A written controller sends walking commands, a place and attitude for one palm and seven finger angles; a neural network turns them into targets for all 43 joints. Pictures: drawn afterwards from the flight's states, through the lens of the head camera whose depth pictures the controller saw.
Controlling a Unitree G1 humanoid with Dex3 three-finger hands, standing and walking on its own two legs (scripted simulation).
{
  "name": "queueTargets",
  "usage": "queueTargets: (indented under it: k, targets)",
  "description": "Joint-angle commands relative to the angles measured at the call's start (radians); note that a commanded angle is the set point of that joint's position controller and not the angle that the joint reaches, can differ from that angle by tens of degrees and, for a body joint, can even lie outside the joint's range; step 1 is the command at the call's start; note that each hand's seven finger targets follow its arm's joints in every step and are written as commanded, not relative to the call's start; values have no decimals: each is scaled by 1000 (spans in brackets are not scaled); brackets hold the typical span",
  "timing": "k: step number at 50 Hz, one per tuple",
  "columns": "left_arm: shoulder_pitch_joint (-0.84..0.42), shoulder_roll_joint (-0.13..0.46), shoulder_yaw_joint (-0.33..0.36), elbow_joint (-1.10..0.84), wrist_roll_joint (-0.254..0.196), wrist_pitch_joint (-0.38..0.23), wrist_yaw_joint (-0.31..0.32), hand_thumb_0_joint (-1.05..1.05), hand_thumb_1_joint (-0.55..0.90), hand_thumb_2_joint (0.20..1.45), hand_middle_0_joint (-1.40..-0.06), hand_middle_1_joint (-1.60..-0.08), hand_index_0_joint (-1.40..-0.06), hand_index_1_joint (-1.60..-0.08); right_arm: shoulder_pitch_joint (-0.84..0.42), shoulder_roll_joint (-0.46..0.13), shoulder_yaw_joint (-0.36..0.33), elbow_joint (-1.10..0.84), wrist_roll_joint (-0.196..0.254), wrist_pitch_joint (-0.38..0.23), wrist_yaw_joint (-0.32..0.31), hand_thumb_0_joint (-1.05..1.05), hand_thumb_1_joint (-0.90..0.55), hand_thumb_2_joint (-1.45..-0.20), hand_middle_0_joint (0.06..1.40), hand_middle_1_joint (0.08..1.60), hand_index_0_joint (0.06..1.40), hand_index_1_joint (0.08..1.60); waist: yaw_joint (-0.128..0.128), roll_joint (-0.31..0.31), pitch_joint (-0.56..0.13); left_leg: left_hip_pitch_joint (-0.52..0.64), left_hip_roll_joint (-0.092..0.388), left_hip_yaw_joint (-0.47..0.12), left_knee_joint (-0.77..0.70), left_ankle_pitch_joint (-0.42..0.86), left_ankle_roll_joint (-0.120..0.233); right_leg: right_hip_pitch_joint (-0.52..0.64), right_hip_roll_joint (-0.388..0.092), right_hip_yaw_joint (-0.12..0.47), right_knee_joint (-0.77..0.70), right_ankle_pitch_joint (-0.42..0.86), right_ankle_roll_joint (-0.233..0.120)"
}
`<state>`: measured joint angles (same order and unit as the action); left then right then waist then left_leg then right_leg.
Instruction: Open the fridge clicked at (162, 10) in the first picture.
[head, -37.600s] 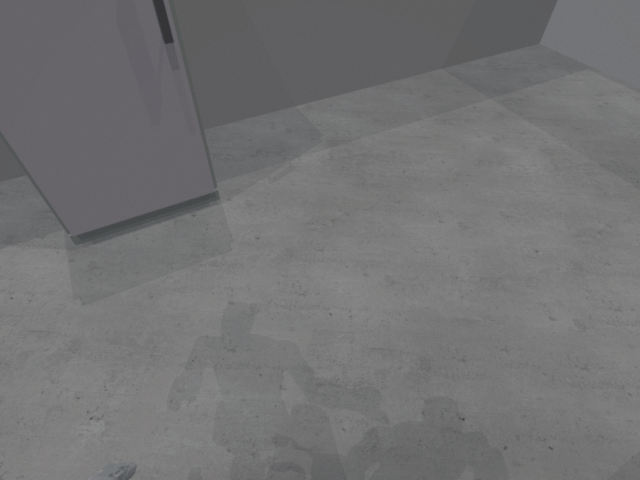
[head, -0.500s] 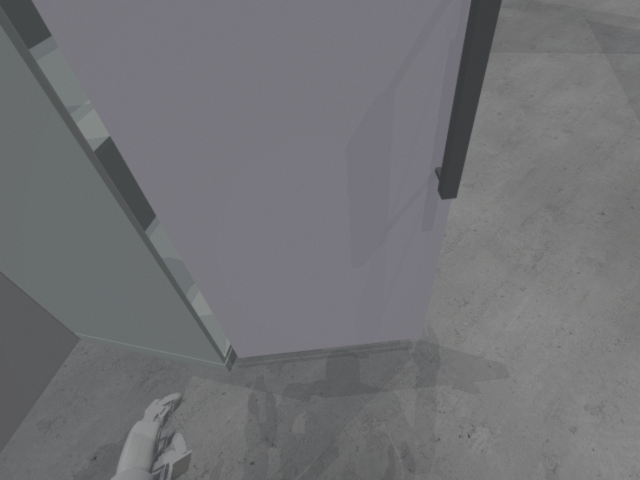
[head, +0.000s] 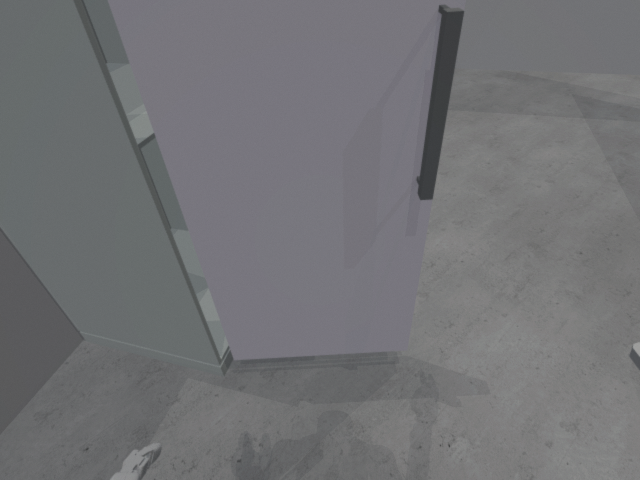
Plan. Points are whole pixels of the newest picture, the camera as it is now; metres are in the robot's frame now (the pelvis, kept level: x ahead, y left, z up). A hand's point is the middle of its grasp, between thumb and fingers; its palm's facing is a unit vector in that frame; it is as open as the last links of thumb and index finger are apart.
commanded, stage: stop stepping back and stand still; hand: right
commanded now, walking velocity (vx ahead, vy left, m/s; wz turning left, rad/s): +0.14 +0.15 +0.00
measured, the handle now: (433, 112) +0.71 -0.18 +0.18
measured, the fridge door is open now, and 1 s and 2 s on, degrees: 72 72 72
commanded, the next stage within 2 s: let the arm hang, fingers relaxed in 0.28 s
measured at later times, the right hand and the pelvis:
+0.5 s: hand (540, 416) +0.22 -0.24 +0.01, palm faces +0.27 +0.89 -0.37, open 7.4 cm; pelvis +0.00 +0.01 -0.01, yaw -4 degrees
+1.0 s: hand out of the picture -0.01 -0.16 -0.15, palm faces +0.10 +0.97 -0.23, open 7.3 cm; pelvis +0.01 +0.03 +0.02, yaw -5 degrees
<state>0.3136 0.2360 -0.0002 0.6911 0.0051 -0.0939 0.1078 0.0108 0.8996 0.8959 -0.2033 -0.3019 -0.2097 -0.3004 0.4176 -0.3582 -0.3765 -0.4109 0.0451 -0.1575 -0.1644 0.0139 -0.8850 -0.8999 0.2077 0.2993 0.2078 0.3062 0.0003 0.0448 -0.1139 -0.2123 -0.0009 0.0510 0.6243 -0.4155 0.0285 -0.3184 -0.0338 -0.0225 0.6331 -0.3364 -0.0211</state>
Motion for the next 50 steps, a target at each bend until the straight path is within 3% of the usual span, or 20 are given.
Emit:
queueTargets:
  k: [1,3,5,9,10,12,14,16,18,19,20,22,26,27,28,30,32,37,43,50]
  targets:
    - [-135,86,33,-188,9,-114,-6,0,900,900,-200,-300,-200,-300,-76,-297,-173,-343,-4,-125,-14,0,-900,-900,200,300,200,300,28,-317,111,-404,-17,-83,427,-138,-6,158,-330,661,-501,-298,-201]
    - [-146,84,37,-188,7,-126,-32,0,900,900,-200,-300,-200,-300,17,-259,-166,-371,-9,-122,-4,0,-900,-900,200,300,200,300,12,-199,135,-329,39,-95,366,-35,-13,44,-303,497,-478,-243,-200]
    - [-160,90,35,-183,2,-132,-43,0,900,900,-200,-300,-200,-300,94,-237,-169,-353,-14,-120,-5,0,-900,-900,200,300,200,300,-4,-269,110,-132,19,-3,177,25,-14,-67,-215,249,-463,-247,-128]
    - [-147,102,47,-192,12,-102,-29,0,900,900,-200,-300,-200,-300,113,-227,-175,-212,-31,-112,-12,0,-900,-900,200,300,200,300,-7,-218,87,217,-45,77,-98,0,-2,-261,-133,110,-313,-365,-65]
    - [-145,101,50,-193,11,-98,-25,0,900,900,-200,-300,-200,-300,133,-227,-173,-165,-30,-107,-10,0,-900,-900,200,300,200,300,-12,-121,86,235,-5,-3,-180,-38,24,-285,-88,68,-165,-321,-52]
    - [-140,94,58,-198,8,-86,-24,0,900,900,-200,-300,-200,-300,45,-256,-187,-170,-15,-111,-6,0,-900,-900,200,300,200,300,11,159,96,102,297,-514,-393,-134,176,-310,25,-20,276,-133,-11]
    - [-125,78,49,-153,10,-102,-37,0,900,900,-200,-300,-200,-300,-52,-240,-173,-188,-14,-127,-8,0,-900,-900,200,300,200,300,11,114,52,5,339,-486,-384,-141,202,-221,-17,51,352,-170,-6]
    - [-148,75,41,-152,7,-89,-35,0,900,900,-200,-300,-200,-300,-64,-193,-114,-183,-23,-113,1,0,-900,-900,200,300,200,300,29,107,135,-247,264,-327,-332,-241,136,19,-43,33,123,-95,-23]
    - [-168,87,34,-151,8,-89,-22,0,900,900,-200,-300,-200,-300,-99,-203,-110,-225,-17,-122,1,0,-900,-900,200,300,200,300,32,-58,137,-250,132,-137,-147,-161,63,116,-4,22,-140,-45,-23]
    - [-78,258,94,46,24,-69,-124,0,900,900,-200,-300,-200,-300,-40,41,255,510,-105,80,139,0,-900,-900,200,300,200,300,97,-259,203,-422,105,9,200,88,-7,36,-156,273,-96,253,-82]
    - [-48,219,107,-2,31,-9,-109,0,900,900,-200,-300,-200,-300,-25,79,244,503,-92,160,150,0,-900,-900,200,300,200,300,70,-252,193,-382,14,-11,383,-94,-31,-27,-264,435,-256,417,-164]
    - [-76,196,81,-36,51,17,-90,0,900,900,-200,-300,-200,-300,-97,90,257,550,-82,179,163,0,-900,-900,200,300,200,300,58,-98,115,-350,33,-118,520,-173,-41,-126,-315,532,-284,262,-225]
    - [-185,164,50,-13,48,55,-89,0,900,900,-200,-300,-200,-300,-66,34,285,866,-76,159,170,0,-900,-900,200,300,200,300,-54,-10,45,17,24,-79,-38,142,-38,-155,-100,199,-84,316,-76]
    - [-159,96,43,-3,28,67,-92,0,900,900,-200,-300,-200,-300,-59,-30,285,932,-83,150,161,0,-900,-900,200,300,200,300,-37,150,41,35,155,-290,-191,230,0,-193,26,90,36,93,-10]
    - [-124,72,42,13,19,81,-96,0,900,900,-200,-300,-200,-300,-112,-70,297,976,-79,148,162,0,-900,-900,200,300,200,300,5,154,80,-79,304,-455,-315,174,88,-152,65,35,100,-103,18]
    - [-95,80,48,70,26,112,-97,0,900,900,-200,-300,-200,-300,-213,-65,316,1061,-78,156,156,0,-900,-900,200,300,200,300,34,99,139,-222,254,-446,-392,-78,120,-58,54,33,202,-108,10]
    - [-51,71,44,128,24,108,-91,0,900,900,-200,-300,-200,-300,-248,-5,325,1153,-72,150,148,0,-900,-900,200,300,200,300,51,85,144,-176,218,-363,-339,155,135,-15,23,47,147,-39,0]
    - [-63,52,32,221,26,84,-72,0,900,900,-200,-300,-200,-300,-165,73,328,1296,-59,154,140,0,-900,-900,200,300,200,300,-1,-236,34,5,73,-120,-188,323,9,95,-82,148,-210,324,-33]
    - [-13,40,30,307,16,93,-65,0,900,900,-200,-300,-200,-300,-165,73,346,1419,-55,154,142,0,-900,-900,200,300,200,300,4,-53,84,63,85,-127,-269,297,15,74,-62,108,-265,181,-15]
    - [17,26,26,370,13,92,-64,0,900,900,-200,-300,-200,-300,-138,82,354,1494,-56,151,136,0,-900,-900,200,300,200,300,5,-45,134,25,82,-136,-293,271,13,100,-60,92,-283,184,-15]
